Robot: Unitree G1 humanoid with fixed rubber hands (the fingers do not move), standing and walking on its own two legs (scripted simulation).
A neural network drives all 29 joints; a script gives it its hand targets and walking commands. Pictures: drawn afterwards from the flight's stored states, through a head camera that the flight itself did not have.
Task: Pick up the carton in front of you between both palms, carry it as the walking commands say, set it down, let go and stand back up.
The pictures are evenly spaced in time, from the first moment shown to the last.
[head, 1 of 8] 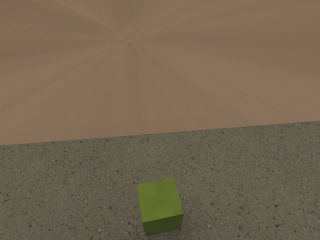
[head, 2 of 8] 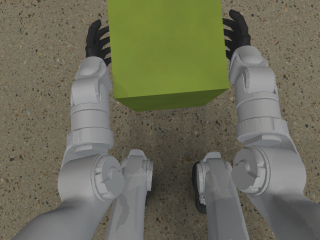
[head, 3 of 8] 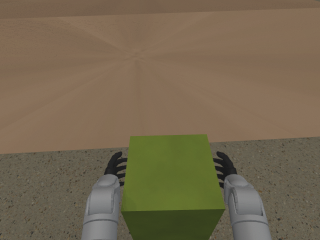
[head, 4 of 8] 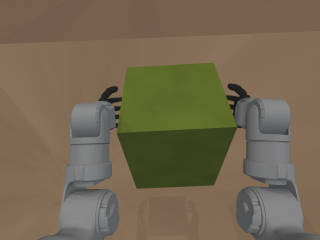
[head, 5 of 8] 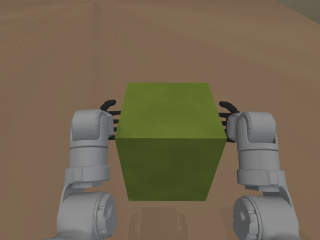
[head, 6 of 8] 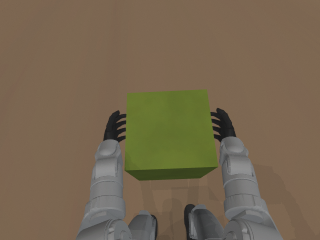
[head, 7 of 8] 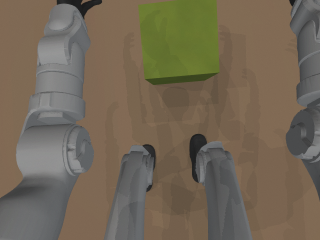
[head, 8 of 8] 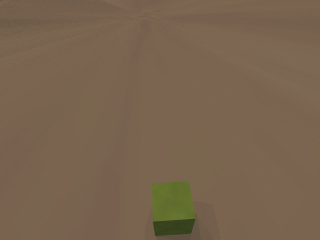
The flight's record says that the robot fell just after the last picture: no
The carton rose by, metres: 1.17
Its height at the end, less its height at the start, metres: +0.43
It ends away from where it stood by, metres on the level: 5.10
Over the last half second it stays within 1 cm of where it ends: yes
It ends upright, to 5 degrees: yes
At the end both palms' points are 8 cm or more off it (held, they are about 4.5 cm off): yes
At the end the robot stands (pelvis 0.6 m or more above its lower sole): yes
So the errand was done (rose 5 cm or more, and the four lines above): yes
